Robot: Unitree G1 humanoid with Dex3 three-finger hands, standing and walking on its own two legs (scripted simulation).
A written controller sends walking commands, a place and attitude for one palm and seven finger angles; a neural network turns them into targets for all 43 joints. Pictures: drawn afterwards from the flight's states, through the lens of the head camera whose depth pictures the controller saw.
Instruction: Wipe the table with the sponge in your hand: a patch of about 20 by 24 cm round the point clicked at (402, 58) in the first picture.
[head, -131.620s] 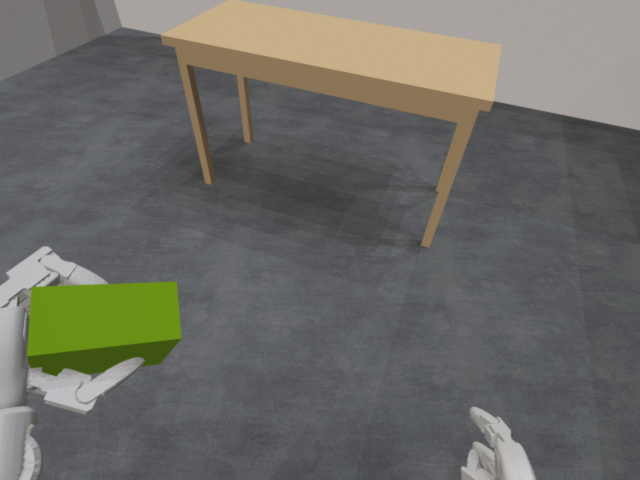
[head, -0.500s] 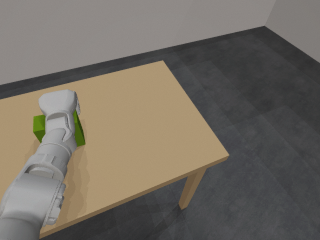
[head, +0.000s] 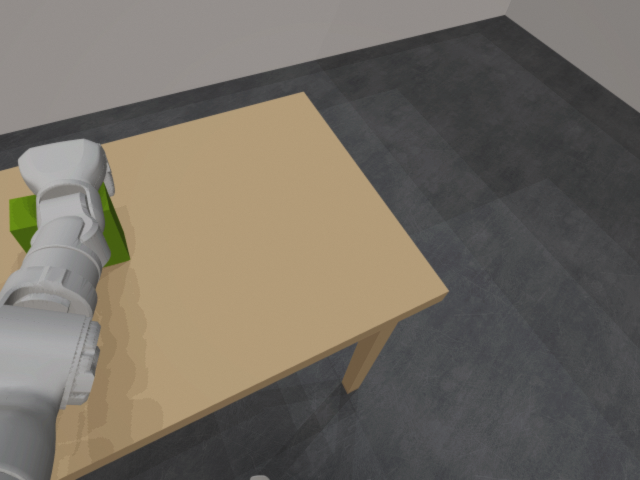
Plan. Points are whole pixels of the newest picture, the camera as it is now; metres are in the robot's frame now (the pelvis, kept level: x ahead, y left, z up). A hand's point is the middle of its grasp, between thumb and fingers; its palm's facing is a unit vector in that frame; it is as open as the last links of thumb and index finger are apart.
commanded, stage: slide across to the middle lane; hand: left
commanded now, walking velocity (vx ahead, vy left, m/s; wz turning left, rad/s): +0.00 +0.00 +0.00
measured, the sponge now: (79, 240) +0.44 +0.32 -0.01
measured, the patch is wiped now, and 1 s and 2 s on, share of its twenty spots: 0.30 0.50 0.55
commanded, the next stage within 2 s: wipe back along the middle lane in 0.58 s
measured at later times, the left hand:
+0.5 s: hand (128, 186) +0.49 +0.25 +0.05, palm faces -0.10 +0.00 -0.99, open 9.8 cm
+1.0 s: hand (151, 196) +0.47 +0.22 +0.05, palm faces -0.09 +0.01 -1.00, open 9.8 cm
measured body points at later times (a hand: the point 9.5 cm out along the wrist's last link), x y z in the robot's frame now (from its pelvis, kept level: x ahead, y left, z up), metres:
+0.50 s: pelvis +0.02 +0.01 +0.00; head +0.09 +0.02 +0.45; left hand +0.49 +0.24 +0.10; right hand +0.08 -0.25 -0.13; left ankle +0.01 +0.08 -0.72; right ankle +0.00 -0.10 -0.72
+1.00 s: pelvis +0.02 +0.00 +0.01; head +0.07 +0.00 +0.45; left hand +0.47 +0.21 +0.10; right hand +0.09 -0.27 -0.13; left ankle +0.01 +0.08 -0.72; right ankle +0.00 -0.10 -0.72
